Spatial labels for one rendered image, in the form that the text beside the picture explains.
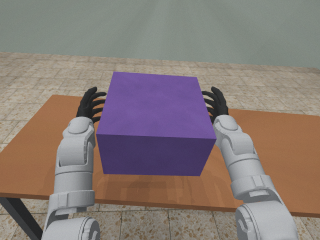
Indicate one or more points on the robot left forearm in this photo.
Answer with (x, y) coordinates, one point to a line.
(74, 169)

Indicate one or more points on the left robot upper arm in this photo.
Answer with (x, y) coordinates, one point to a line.
(82, 228)

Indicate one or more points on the robot right forearm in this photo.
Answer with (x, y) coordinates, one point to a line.
(248, 179)

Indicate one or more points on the right robot upper arm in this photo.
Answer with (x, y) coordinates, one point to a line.
(266, 220)

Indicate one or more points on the robot left hand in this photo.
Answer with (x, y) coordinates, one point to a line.
(87, 104)

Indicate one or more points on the carton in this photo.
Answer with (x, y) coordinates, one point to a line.
(154, 124)

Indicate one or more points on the robot right hand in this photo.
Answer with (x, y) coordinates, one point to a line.
(219, 103)

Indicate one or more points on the table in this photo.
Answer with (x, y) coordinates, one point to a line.
(287, 144)

